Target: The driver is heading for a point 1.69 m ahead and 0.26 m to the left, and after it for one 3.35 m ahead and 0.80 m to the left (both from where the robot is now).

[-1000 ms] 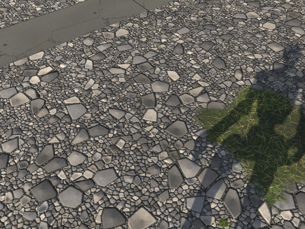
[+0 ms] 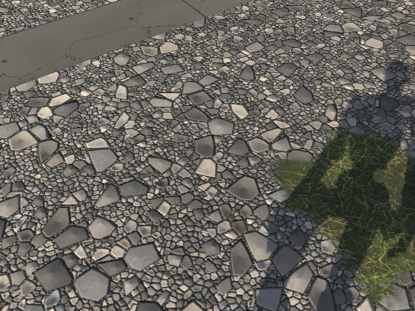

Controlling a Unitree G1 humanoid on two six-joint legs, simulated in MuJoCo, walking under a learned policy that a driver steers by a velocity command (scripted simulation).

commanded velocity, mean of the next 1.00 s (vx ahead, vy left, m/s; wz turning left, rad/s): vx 0.21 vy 0.00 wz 0.00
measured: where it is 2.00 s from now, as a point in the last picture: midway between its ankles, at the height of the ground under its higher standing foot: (227, 246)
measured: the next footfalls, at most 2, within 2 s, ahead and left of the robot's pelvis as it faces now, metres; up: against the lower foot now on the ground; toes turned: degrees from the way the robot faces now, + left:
right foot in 0.68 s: +0.09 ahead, -0.13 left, +0.00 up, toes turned -4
left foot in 1.16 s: +0.44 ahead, +0.01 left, +0.00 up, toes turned +4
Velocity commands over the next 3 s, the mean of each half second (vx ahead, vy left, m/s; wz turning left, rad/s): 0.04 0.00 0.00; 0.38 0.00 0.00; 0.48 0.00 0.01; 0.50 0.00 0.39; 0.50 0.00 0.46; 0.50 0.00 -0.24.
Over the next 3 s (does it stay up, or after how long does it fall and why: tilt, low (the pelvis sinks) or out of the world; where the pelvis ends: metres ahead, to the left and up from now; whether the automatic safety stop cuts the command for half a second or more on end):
stays up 1.23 0.15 -0.01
